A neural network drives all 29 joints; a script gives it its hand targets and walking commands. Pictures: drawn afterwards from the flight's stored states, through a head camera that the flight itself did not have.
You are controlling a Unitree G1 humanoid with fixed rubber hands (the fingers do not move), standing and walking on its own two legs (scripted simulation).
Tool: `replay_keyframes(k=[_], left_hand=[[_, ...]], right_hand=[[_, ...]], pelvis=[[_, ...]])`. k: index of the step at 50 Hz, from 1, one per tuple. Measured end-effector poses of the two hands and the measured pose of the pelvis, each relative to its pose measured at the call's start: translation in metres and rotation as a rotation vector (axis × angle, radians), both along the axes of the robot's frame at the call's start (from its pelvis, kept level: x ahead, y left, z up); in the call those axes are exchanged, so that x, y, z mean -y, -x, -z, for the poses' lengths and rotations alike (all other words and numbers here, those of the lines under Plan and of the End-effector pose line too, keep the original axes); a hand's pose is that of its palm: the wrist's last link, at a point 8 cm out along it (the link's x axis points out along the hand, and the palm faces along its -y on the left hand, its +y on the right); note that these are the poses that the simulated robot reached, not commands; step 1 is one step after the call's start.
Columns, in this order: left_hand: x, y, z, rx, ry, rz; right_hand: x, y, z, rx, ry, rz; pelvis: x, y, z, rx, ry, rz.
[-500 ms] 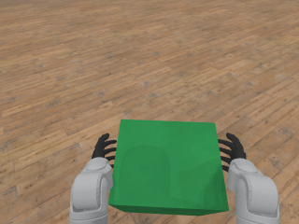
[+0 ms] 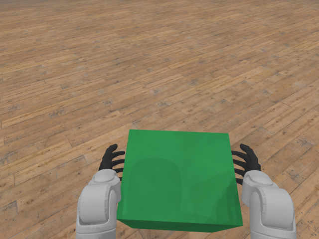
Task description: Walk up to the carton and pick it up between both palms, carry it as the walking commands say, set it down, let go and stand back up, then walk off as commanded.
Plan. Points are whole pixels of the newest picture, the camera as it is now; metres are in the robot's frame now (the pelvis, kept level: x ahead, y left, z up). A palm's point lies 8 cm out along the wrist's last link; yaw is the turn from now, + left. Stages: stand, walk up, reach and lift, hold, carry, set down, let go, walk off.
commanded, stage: carry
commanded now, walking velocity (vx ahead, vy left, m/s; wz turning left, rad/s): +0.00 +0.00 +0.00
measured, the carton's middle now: (174, 186) +0.30 +0.00 -0.02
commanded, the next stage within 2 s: hold in 2.00 s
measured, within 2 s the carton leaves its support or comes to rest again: neither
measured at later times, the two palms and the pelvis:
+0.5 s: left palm (108, 171) +0.28 +0.16 +0.09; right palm (247, 174) +0.27 -0.16 +0.09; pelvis +0.01 +0.00 +0.00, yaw +0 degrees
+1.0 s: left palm (110, 170) +0.29 +0.16 +0.06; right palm (241, 170) +0.30 -0.16 +0.07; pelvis +0.02 +0.01 +0.00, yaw +0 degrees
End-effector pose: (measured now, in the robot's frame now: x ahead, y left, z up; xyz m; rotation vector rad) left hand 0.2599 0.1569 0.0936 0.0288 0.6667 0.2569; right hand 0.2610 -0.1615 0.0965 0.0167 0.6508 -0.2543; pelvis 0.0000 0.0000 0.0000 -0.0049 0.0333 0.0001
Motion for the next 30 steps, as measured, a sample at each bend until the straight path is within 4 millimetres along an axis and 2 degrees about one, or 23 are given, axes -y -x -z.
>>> replay_keyframes(k=[5, 9, 17, 24, 30], left_hand=[[-0.002, -0.001, -0.006, 0.022, -0.003, -0.008], [-0.004, -0.005, 0.000, -0.002, -0.005, -0.005], [-0.004, -0.010, -0.002, 0.017, -0.007, -0.002], [-0.002, -0.015, 0.006, -0.011, -0.017, 0.007], [-0.002, -0.018, 0.007, 0.004, -0.001, 0.007]], right_hand=[[-0.002, -0.002, -0.003, 0.021, -0.008, -0.004], [-0.004, -0.007, 0.002, -0.002, -0.004, -0.005], [-0.004, -0.010, 0.001, 0.016, -0.009, -0.001], [-0.002, -0.014, 0.010, -0.011, -0.003, -0.004], [-0.002, -0.017, 0.007, 0.005, 0.002, 0.001]], pelvis=[[-0.001, -0.001, 0.000, 0.000, 0.002, -0.004], [-0.003, -0.003, -0.001, -0.001, 0.002, -0.002], [-0.004, -0.005, 0.000, 0.002, -0.002, -0.001], [-0.003, -0.008, -0.001, 0.007, 0.000, -0.003], [-0.003, -0.008, -0.001, 0.000, -0.001, -0.004]])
